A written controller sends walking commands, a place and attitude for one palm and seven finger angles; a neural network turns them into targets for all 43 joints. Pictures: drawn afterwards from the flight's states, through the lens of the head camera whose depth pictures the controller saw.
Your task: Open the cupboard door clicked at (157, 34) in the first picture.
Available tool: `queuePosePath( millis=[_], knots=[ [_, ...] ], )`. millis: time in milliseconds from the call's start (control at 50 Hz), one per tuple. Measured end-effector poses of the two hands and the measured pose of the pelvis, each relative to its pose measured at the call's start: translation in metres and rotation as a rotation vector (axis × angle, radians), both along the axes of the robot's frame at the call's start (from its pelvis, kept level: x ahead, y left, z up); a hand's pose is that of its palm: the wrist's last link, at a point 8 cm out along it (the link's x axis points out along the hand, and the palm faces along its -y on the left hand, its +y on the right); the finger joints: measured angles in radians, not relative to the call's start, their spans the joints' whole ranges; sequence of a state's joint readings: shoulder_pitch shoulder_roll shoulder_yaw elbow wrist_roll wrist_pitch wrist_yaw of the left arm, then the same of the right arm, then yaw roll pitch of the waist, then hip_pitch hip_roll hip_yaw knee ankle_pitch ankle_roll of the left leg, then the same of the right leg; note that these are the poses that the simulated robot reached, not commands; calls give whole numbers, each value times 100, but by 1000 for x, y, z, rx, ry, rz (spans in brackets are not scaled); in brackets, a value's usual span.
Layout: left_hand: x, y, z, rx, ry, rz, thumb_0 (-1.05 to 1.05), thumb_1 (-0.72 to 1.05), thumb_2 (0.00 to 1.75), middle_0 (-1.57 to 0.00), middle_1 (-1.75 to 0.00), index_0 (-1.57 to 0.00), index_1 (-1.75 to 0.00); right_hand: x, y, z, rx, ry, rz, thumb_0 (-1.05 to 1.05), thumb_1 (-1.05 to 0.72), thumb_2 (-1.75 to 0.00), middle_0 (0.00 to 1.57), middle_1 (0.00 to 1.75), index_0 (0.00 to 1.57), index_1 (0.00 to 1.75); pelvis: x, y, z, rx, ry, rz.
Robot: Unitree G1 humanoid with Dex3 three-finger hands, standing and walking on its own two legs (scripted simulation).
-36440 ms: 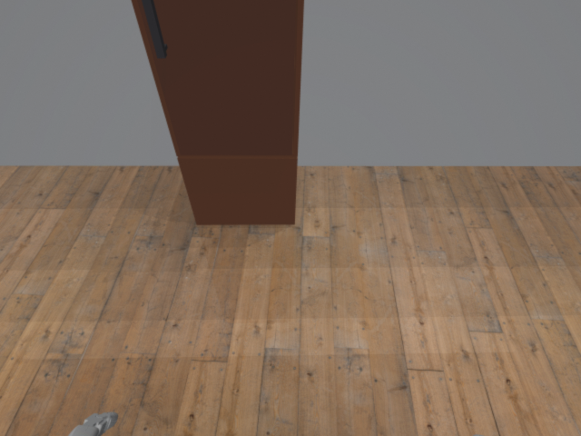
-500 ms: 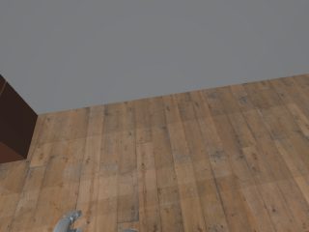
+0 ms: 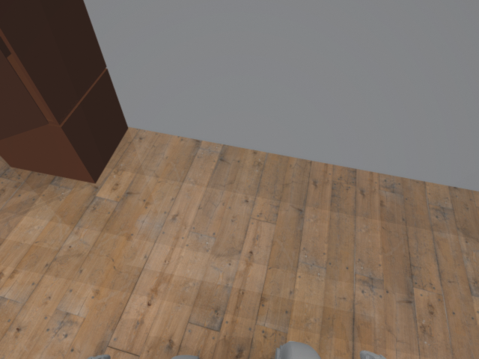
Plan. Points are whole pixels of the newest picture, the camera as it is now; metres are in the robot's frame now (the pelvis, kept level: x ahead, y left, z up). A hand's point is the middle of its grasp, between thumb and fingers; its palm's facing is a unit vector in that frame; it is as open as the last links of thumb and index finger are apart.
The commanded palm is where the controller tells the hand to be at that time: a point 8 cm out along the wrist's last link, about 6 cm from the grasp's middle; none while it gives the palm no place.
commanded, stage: turn to face it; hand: left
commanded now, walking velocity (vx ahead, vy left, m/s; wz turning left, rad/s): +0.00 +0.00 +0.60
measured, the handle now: out of the picture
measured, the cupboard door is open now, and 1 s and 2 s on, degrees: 45 45 45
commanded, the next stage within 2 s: take the last steps up to it in 1.00 s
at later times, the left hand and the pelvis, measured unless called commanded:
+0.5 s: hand out of the picture +0.03 +0.16 -0.16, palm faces +0.31 -0.92 -0.23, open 7.4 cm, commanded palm none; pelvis +0.02 -0.04 +0.00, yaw +19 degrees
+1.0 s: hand out of the picture +0.05 +0.20 -0.16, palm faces +0.47 -0.84 -0.26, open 7.4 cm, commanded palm none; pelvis +0.05 -0.03 +0.00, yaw +28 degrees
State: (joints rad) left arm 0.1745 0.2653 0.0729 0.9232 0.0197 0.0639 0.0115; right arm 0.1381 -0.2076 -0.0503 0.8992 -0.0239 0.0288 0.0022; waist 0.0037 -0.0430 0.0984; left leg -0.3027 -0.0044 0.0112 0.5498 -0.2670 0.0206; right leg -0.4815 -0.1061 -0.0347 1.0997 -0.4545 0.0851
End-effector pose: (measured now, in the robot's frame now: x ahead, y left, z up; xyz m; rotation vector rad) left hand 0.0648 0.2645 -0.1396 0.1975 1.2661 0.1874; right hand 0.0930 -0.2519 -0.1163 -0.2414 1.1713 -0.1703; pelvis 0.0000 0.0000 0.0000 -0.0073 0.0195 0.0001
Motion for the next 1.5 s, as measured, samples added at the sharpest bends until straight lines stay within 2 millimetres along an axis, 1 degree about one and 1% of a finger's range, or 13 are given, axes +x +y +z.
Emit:
queuePosePath(
  millis=[200,260,380,500,600,660,780,880,1020,1180,1300,1420,1500],
  knots=[
    [22,-23,24,63,-146,52,1,91,90,-20,-30,-20,-30,4,-23,-25,63,78,53,0,-90,-90,21,30,20,30,9,-34,-4,15,12,114],
    [12,-37,28,78,-146,77,1,91,90,-20,-30,-20,-30,15,-35,-32,70,95,77,1,-90,-90,20,30,20,30,9,-42,-5,20,4,157],
    [-21,-59,29,36,-80,166,1,90,90,-20,-30,-20,-30,44,-38,-19,62,109,147,1,-91,-90,20,30,19,30,18,-47,7,42,6,240],
    [-59,-62,12,-19,-31,282,1,91,90,-20,-30,-20,-30,86,-12,-10,33,93,274,1,-91,-90,20,30,19,30,24,-39,5,37,11,325],
    [-99,-43,-16,-49,30,387,1,91,90,-20,-30,-20,-30,125,29,-10,3,7,386,1,-91,-90,20,30,19,30,25,-19,-11,14,13,387],
    [-110,-30,-16,-40,71,423,1,91,90,-20,-30,-20,-30,133,48,-3,-2,-26,423,0,-91,-90,20,30,19,30,25,-14,-8,6,9,402],
    [-97,-13,2,-13,12,459,1,91,90,-20,-30,-20,-30,129,65,3,6,-2,458,0,-90,-90,20,30,20,30,31,-8,5,-15,8,442],
    [-74,-13,13,6,-48,460,1,91,90,-19,-30,-20,-30,117,62,-4,33,54,459,0,-90,-90,20,30,20,30,39,-13,8,-13,0,469],
    [-48,-37,15,44,-106,453,1,91,90,-20,-30,-20,-30,113,33,-31,68,131,428,0,-91,-90,21,30,20,30,56,-33,-4,22,2,493],
    [-70,-74,18,-2,-64,525,1,91,90,-20,-30,-20,-30,128,21,-23,37,177,459,1,-91,-90,20,30,19,30,61,-37,6,31,-13,562],
    [-115,-77,10,-42,-6,627,1,92,90,-20,-30,-20,-30,148,48,-10,11,172,553,1,-91,-90,20,30,19,30,63,-22,9,27,-3,614],
    [-171,-65,-11,-102,113,729,1,91,90,-20,-30,-20,-30,178,110,-9,0,72,656,1,-91,-90,20,30,19,30,62,18,-4,10,5,657],
    [-176,-40,-10,-109,176,729,1,91,90,-20,-30,-20,-30,177,139,-8,10,32,655,0,-91,-90,20,30,19,30,66,42,-3,13,4,649]
  ],
)
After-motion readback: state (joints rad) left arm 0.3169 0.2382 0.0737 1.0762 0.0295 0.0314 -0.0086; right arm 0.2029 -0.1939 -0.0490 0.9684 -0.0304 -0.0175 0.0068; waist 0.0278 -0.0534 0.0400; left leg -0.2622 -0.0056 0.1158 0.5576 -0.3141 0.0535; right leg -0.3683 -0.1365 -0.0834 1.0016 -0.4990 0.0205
